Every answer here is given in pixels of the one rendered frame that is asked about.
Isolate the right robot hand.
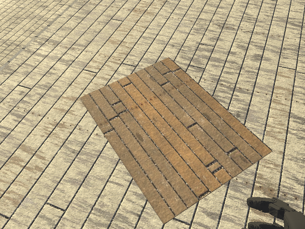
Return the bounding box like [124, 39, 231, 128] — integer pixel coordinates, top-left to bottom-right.
[241, 197, 305, 229]

